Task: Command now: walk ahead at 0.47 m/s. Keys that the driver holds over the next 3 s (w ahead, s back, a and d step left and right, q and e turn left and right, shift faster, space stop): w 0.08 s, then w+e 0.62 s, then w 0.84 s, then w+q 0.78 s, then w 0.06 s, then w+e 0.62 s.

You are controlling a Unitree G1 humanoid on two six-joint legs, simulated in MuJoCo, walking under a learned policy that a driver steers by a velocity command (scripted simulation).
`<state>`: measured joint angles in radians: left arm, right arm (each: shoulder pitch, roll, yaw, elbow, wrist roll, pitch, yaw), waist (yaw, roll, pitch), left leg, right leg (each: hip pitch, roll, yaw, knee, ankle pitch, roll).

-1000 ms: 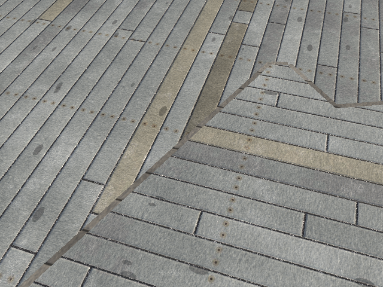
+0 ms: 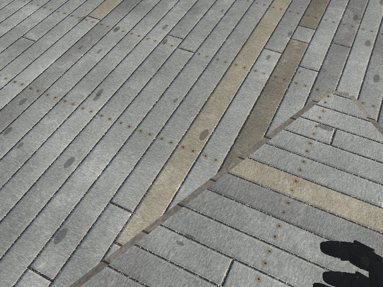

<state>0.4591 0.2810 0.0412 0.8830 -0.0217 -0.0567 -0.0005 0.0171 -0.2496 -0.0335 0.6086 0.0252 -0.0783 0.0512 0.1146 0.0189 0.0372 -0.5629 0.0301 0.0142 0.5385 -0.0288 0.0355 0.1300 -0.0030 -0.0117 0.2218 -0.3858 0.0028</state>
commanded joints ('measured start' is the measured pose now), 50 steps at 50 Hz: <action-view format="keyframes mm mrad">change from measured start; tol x32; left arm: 1 -39 199 49 -48 0 3 8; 25 -463 41 9 -287 1 -7 -63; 30 -26 222 102 -230 -3 14 -41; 50 -72 169 57 -167 3 -10 2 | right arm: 1 141 -164 -67 -27 -4 -13 -12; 31 381 -67 -15 113 -52 4 -66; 50 -56 -131 -18 10 -19 -42 -17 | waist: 1 -179 -119 -77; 4 -224 265 -463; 25 -197 3 71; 32 5 -180 -453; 50 -29 -96 5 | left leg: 1 306 -62 50 -28 -32 70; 4 986 364 -819 -243 -442 297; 11 359 200 -177 -413 -97 179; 24 660 239 116 -375 198 124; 29 647 211 194 115 821 56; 30 422 173 194 398 584 16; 31 -63 -41 136 769 -421 -54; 32 -194 -85 -104 911 -560 -47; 50 -19 22 -54 -25 92 -33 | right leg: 1 -103 -213 54 231 897 -129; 4 -771 58 139 1062 -171 -24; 25 -881 -73 -9 389 374 -57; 29 -448 73 -103 350 241 -154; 32 329 -342 882 113 52 -456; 40 -337 -156 275 -11 581 -310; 50 -188 -188 255 48 397 -212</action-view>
